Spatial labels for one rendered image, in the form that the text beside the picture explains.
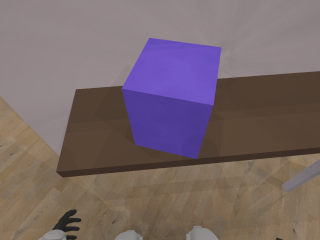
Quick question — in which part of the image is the table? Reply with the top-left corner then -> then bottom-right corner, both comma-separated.
56,71 -> 320,192

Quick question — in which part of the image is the carton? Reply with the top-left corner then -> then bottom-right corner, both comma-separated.
121,38 -> 222,159

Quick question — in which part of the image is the robot left forearm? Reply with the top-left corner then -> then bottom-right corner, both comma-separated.
39,229 -> 67,240

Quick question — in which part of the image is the left robot hand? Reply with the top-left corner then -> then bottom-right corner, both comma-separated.
52,209 -> 81,240

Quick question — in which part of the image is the right robot thigh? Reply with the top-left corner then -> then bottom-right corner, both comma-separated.
186,228 -> 219,240

